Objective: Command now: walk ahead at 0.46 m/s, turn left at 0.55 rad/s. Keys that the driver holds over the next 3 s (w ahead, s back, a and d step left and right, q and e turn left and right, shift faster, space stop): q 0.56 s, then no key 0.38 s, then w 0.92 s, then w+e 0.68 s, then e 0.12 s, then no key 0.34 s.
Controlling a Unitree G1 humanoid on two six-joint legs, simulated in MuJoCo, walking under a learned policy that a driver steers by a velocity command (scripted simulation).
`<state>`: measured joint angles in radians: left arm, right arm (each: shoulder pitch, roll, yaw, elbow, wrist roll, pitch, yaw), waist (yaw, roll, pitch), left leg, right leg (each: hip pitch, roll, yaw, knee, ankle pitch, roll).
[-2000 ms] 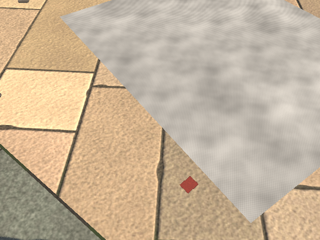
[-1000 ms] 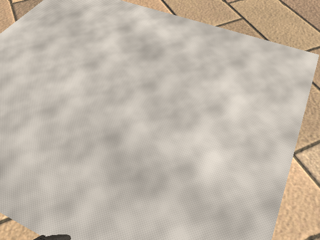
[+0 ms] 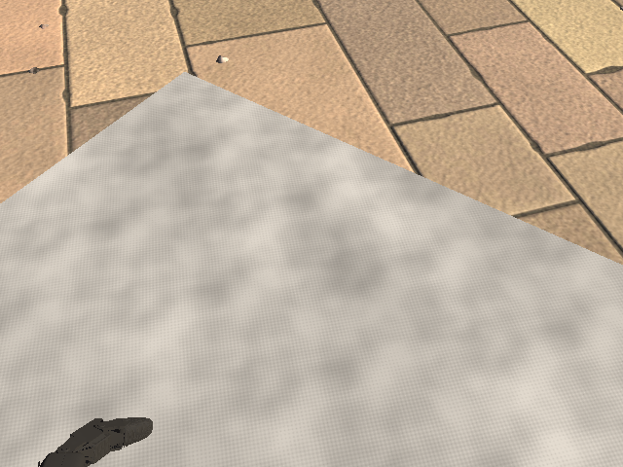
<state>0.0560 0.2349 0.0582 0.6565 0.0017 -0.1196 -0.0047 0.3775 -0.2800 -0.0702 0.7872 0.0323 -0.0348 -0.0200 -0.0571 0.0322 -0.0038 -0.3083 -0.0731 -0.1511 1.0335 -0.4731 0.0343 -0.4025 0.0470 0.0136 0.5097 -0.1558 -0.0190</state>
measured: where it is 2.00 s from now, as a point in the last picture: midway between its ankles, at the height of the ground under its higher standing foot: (225, 422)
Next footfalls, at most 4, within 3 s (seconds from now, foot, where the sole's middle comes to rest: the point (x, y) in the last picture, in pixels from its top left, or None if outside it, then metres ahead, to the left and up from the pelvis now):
0.38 left None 0.26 0.16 -0.77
0.78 right None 0.31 -0.07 -0.77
1.04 left None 0.18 0.15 -0.77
1.32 right None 0.38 -0.03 -0.77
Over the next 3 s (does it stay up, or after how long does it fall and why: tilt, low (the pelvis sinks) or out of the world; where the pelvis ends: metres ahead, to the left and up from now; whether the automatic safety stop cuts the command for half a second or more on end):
stays up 1.06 0.33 0.00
